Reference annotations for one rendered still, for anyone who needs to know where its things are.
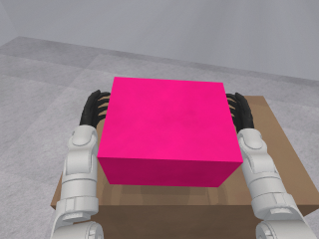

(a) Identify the pedestal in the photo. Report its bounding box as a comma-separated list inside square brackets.
[50, 95, 319, 239]

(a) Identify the carton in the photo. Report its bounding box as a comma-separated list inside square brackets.
[97, 77, 243, 187]

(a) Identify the robot left hand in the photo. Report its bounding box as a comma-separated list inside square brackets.
[79, 90, 111, 129]

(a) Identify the left robot upper arm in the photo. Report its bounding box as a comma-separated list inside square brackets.
[51, 221, 104, 239]

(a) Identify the right robot upper arm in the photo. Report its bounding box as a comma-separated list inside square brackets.
[255, 219, 316, 239]

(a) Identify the robot right hand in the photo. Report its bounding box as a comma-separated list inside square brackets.
[226, 92, 254, 133]

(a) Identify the robot left forearm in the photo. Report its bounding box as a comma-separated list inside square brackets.
[50, 124, 99, 239]

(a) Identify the robot right forearm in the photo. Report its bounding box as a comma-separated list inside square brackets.
[236, 128, 317, 239]

